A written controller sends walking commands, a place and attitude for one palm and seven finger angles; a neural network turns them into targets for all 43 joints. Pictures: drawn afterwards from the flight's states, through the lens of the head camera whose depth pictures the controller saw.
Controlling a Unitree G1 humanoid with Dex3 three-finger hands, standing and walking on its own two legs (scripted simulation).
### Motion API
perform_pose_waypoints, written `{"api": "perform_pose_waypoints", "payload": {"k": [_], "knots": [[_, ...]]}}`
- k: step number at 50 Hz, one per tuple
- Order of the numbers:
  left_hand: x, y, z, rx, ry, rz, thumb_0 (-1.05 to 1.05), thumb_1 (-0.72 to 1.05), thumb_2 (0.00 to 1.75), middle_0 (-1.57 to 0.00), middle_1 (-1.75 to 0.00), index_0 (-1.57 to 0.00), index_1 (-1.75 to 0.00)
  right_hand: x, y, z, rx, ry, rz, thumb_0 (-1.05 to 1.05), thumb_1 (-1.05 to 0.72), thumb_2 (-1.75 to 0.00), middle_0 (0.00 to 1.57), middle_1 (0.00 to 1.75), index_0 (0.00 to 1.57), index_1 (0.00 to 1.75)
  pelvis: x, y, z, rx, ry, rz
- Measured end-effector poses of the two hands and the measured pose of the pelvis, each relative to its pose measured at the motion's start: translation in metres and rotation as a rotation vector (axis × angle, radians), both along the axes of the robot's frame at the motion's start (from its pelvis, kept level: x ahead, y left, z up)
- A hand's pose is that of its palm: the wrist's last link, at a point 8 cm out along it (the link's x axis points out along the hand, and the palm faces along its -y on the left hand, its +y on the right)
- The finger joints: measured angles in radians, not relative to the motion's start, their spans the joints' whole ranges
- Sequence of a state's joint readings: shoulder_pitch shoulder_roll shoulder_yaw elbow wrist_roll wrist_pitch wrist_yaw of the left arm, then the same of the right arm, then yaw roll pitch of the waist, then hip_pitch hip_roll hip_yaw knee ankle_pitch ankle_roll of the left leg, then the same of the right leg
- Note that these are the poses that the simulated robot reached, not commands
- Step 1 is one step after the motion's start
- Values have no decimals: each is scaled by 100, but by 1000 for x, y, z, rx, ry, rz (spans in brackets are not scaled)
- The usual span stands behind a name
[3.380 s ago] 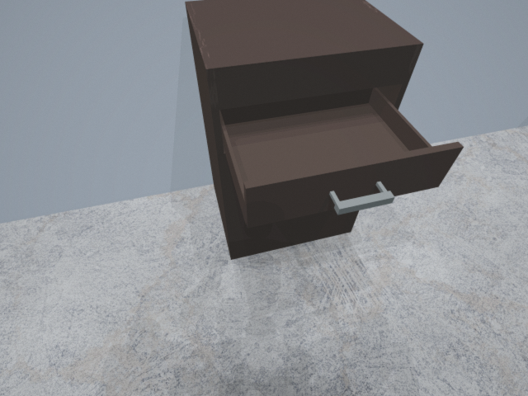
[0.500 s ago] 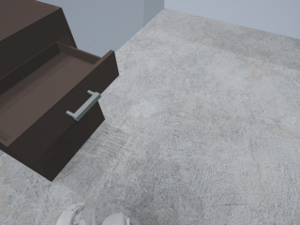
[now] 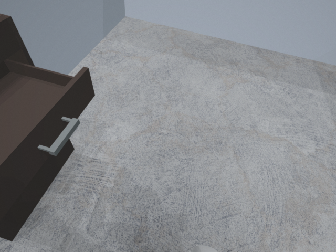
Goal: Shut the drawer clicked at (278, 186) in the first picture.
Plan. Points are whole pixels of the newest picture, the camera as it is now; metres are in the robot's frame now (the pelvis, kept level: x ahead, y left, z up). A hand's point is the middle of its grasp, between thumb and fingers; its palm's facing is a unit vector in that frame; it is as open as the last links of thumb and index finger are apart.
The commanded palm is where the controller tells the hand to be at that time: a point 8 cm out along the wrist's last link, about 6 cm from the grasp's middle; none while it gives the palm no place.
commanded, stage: walk to a spot facing it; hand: left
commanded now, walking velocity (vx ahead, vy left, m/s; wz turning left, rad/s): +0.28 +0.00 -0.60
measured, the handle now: (59, 134) +0.44 +0.38 -0.09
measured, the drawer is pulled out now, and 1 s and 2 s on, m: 0.28 0.28 0.28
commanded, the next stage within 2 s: turn to face it in 1.44 s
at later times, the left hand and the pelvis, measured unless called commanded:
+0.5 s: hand (138, 223) +0.22 +0.09 -0.16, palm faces -0.27 -0.94 -0.22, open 7.4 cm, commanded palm none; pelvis +0.10 -0.08 +0.00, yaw -16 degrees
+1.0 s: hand (154, 159) +0.43 +0.07 -0.17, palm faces -0.41 -0.90 -0.16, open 7.4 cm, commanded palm none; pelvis +0.30 -0.08 +0.00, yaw -30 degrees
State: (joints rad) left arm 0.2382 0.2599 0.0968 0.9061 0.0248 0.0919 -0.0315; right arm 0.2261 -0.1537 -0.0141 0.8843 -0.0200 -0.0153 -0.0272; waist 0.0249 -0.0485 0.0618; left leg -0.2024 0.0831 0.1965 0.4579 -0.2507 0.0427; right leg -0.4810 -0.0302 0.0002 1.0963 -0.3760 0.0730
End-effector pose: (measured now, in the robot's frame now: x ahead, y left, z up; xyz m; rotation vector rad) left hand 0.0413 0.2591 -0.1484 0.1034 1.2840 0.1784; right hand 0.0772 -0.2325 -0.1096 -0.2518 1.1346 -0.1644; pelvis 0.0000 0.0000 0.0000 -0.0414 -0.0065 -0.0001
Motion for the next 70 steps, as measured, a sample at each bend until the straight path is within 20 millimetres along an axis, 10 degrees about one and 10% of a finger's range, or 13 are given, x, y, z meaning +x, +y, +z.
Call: {"api": "perform_pose_waypoints", "payload": {"k": [6, 17, 21, 31, 37, 52, 64, 70], "knots": [[39, -21, 5, -18, 9, -123, 1, 91, 90, -20, -30, -19, -30, -56, -18, -7, 8, 85, -149, 0, -90, -90, 20, 30, 21, 30, 9, -6, 2, 6, 15, -85], [180, -106, 15, 24, -222, -351, 0, 91, 90, -20, -30, -19, -30, -150, -68, -41, 57, 340, -378, 1, -90, -90, 20, 30, 20, 30, 47, -57, -20, 23, 12, -200], [186, -118, 20, 33, -203, -353, 0, 91, 90, -20, -30, -20, -30, -112, -84, -38, 63, 289, -400, 1, -91, -90, 20, 30, 20, 30, 70, -68, -12, 25, 2, -246], [176, -112, -1, 8, 49, -343, 0, 91, 90, -20, -30, -20, -30, 74, -98, -17, 59, -48, -342, 1, -91, -90, 20, 30, 20, 30, 147, -74, -7, 18, -4, -339], [209, -90, -33, -7, 174, -333, 0, 91, 90, -20, -30, -20, -30, 166, -94, -17, -8, -183, -322, 1, -90, -90, 20, 30, 20, 30, 212, -63, -29, 2, -23, -404], [432, -159, 5, -26, -28, -546, 0, 92, 90, -20, -30, -19, -30, 108, -51, -14, 64, 131, -663, 0, -93, -90, 20, 30, 20, 30, 316, -85, 2, 35, -12, -544], [580, -334, 6, -63, -138, -822, 1, 92, 90, -20, -30, -19, -30, 81, -16, -26, 280, 419, -892, 0, -91, -90, 20, 30, 20, 30, 386, -171, -11, 48, 5, -653], [620, -407, 1, -81, -243, -840, 0, 91, 90, -20, -30, -20, -30, 113, -66, -47, 332, 441, -931, 1, -90, -90, 20, 30, 20, 30, 413, -229, -26, 43, -8, -683]]}}
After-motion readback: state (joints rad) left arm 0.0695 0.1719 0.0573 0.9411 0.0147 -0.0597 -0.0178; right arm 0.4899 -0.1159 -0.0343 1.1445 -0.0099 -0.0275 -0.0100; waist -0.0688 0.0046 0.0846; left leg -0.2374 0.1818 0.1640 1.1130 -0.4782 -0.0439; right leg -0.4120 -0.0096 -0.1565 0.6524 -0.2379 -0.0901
